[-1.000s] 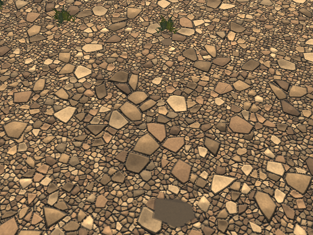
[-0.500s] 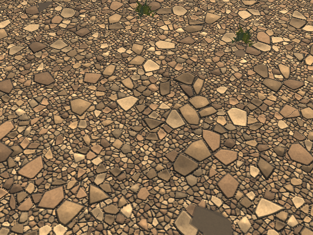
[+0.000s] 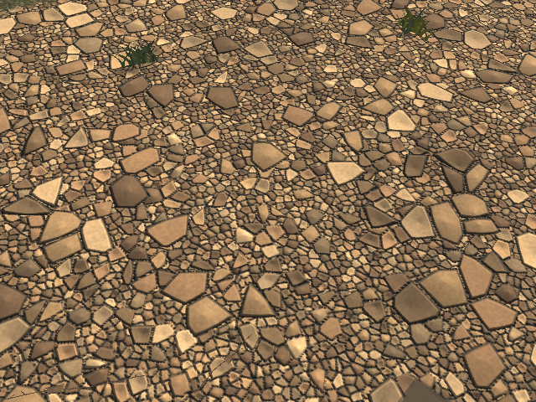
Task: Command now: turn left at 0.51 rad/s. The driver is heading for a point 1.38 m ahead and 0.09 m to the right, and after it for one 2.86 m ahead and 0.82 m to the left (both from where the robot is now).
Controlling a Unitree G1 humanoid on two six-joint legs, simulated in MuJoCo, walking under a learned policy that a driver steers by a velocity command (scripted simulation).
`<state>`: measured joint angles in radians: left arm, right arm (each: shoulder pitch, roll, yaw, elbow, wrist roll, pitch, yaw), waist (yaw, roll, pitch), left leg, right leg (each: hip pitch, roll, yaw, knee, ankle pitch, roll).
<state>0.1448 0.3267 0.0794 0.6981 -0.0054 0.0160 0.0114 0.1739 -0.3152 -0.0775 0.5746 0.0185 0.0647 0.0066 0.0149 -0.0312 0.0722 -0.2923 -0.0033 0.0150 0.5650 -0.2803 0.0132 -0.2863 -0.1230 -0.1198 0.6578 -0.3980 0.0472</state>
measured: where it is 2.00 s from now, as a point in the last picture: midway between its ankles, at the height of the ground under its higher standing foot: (257, 239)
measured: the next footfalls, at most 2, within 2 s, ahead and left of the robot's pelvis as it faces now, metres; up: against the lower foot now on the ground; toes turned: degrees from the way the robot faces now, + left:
right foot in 0.50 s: +0.16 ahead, -0.12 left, +0.00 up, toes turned +4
left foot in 0.98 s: +0.48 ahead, +0.14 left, +0.00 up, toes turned +5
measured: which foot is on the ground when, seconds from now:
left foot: down 0.00-0.50, up 0.52-0.96, down 0.98-1.00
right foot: up 0.00-0.48, down 0.50-0.98, up 1.00-1.00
